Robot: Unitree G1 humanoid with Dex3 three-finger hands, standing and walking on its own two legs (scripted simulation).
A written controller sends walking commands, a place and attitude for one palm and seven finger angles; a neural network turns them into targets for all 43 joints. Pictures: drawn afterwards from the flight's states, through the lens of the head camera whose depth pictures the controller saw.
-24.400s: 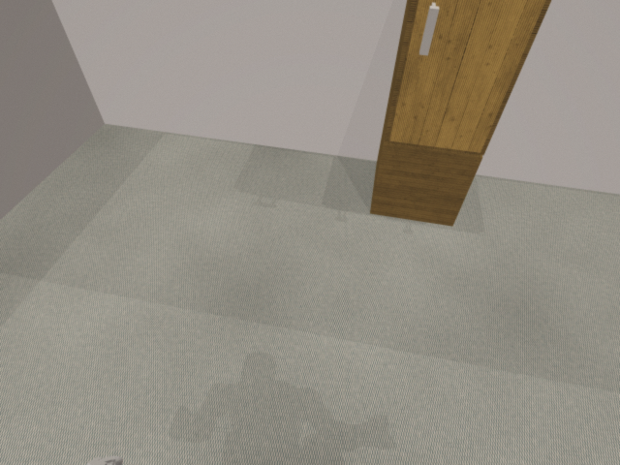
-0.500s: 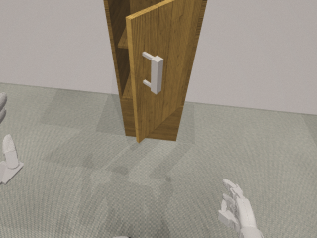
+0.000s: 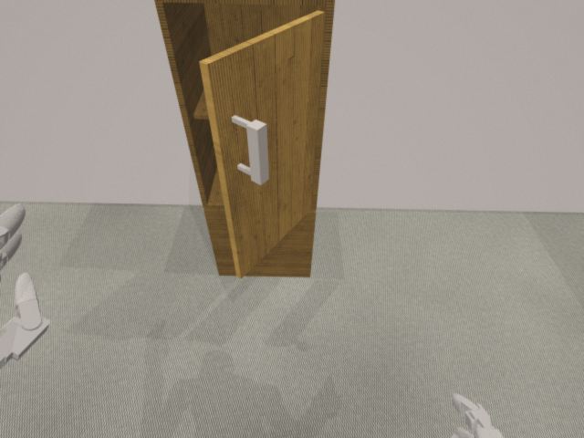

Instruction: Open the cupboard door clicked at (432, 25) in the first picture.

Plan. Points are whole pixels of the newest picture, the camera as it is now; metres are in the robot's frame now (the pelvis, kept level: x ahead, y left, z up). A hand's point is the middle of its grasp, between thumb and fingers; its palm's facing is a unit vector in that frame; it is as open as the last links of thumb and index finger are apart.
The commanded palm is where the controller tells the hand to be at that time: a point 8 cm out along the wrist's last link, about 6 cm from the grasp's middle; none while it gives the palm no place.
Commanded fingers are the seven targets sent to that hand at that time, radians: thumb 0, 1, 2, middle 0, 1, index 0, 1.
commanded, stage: stop stepping back and stand still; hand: left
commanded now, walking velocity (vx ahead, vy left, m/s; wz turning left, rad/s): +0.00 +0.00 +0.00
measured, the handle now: (249, 149) +0.61 +0.11 +0.07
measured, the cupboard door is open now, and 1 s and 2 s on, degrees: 54 54 54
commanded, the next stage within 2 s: let the arm hang, fingers relaxed in 0.10 s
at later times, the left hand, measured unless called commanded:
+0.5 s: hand out of the picture +0.04 +0.19 -0.17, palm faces -0.04 -0.98 -0.19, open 7.4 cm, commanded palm none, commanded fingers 0.00 0.90 0.90 -0.20 -0.30 -0.20 -0.30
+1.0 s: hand out of the picture +0.01 +0.24 -0.16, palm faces +0.04 -0.95 -0.32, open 7.4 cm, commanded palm none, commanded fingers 0.00 0.90 0.90 -0.20 -0.30 -0.20 -0.30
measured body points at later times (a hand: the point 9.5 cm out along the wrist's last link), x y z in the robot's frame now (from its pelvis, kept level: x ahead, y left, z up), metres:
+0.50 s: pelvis -0.02 +0.01 +0.00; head +0.00 +0.01 +0.45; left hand +0.04 +0.24 -0.15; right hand +0.08 -0.26 -0.14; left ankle +0.03 +0.12 -0.74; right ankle +0.01 -0.09 -0.74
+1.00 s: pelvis -0.01 +0.01 +0.01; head +0.00 +0.00 +0.45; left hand +0.01 +0.29 -0.13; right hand +0.02 -0.23 -0.16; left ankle +0.03 +0.12 -0.74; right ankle +0.01 -0.09 -0.74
